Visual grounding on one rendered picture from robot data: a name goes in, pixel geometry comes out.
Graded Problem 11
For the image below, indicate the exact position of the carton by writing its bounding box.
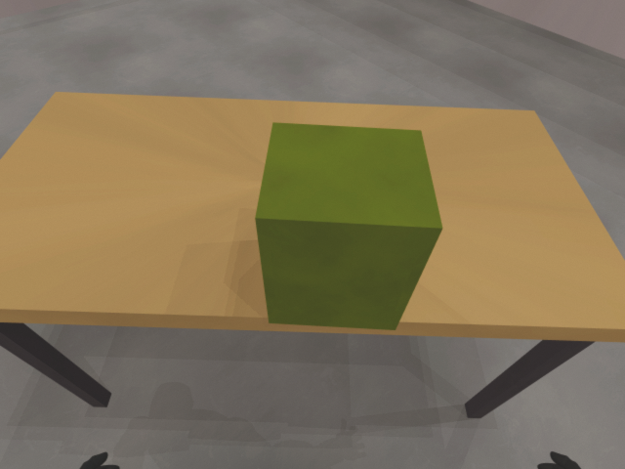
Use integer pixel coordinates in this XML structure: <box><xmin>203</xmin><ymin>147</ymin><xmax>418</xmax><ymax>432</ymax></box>
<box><xmin>255</xmin><ymin>122</ymin><xmax>442</xmax><ymax>330</ymax></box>

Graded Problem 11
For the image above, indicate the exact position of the table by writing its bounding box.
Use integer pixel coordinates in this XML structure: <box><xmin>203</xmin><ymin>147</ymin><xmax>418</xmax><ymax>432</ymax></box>
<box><xmin>0</xmin><ymin>92</ymin><xmax>625</xmax><ymax>418</ymax></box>

